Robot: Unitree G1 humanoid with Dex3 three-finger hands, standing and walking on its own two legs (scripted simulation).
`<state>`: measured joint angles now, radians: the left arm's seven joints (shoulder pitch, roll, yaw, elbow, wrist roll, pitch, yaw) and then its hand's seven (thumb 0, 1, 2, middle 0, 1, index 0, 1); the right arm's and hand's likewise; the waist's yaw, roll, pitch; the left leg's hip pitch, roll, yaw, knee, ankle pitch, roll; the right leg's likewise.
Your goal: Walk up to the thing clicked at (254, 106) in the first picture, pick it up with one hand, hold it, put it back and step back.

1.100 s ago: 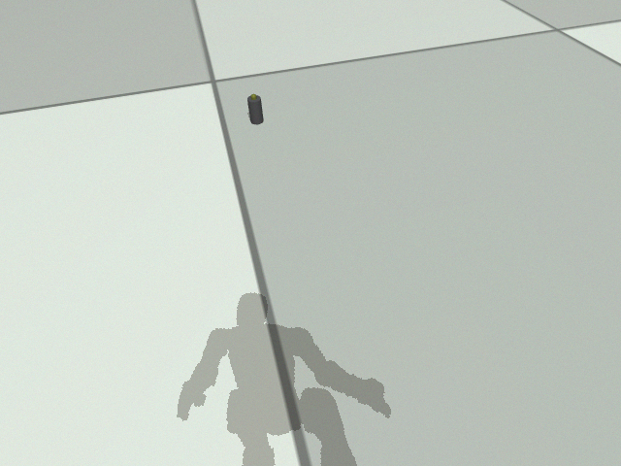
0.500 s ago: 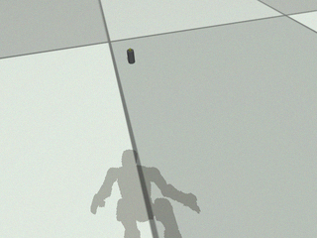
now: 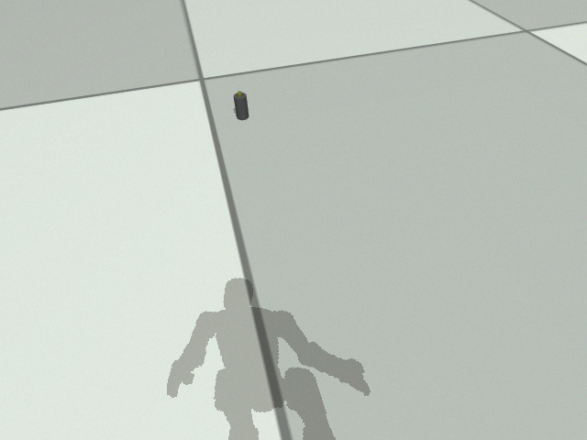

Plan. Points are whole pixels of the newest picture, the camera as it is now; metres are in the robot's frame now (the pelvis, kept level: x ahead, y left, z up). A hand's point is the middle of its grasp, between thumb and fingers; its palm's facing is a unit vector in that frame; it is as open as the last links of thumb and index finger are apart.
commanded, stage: stand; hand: left
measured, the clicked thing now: (241, 104) +2.03 +0.34 -0.70
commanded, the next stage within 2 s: walk up in 0.02 s
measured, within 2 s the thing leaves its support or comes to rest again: neither
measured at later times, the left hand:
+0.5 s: hand out of the picture +0.12 +0.38 -0.18, palm faces +0.07 -0.92 -0.38, open 7.4 cm
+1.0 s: hand (154, 224) +0.60 +0.35 -0.15, palm faces -0.02 -0.93 -0.36, open 7.4 cm
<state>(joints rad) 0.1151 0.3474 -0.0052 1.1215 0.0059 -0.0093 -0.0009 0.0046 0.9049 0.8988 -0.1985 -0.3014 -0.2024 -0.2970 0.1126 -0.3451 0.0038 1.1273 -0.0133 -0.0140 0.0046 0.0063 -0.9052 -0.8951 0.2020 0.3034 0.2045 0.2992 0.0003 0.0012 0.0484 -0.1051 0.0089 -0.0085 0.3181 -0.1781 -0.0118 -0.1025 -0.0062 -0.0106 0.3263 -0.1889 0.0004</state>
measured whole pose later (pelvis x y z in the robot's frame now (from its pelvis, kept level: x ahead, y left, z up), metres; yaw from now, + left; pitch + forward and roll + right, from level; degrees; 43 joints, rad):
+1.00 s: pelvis +0.45 +0.08 -0.04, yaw +3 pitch -1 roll -1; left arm 0.07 0.39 0.06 0.89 0.01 -0.06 -0.09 0.01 0.91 0.90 -0.20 -0.30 -0.20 -0.30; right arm 0.37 -0.41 -0.07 0.96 -0.01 -0.06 0.03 0.01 -0.90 -0.89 0.20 0.30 0.21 0.30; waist -0.04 0.05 0.09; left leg 0.01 0.09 0.04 0.83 -0.50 0.02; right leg -0.48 -0.02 -0.10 0.66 -0.16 -0.04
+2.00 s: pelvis +1.00 +0.09 -0.02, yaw +2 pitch -3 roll +2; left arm 0.17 0.37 0.05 0.86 -0.01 -0.08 -0.06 0.00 0.91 0.90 -0.20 -0.30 -0.20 -0.30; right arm 0.33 -0.41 -0.05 0.91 -0.01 -0.06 0.03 0.01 -0.91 -0.90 0.20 0.30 0.20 0.30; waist -0.01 0.02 0.09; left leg -0.24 0.04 0.01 1.09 -0.45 0.03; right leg -0.35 -0.06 -0.08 0.63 -0.24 -0.03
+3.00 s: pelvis +1.37 +0.08 -0.02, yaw +2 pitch -3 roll +2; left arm 0.25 0.38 0.05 0.88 0.00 -0.09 -0.05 0.00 0.91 0.90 -0.20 -0.30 -0.20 -0.30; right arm 0.33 -0.43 -0.05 0.90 -0.01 -0.05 0.03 0.01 -0.91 -0.90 0.20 0.30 0.20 0.30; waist 0.01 0.05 0.08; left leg -0.32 0.01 0.00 1.04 -0.45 0.04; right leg -0.30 -0.06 -0.05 0.58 -0.24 -0.01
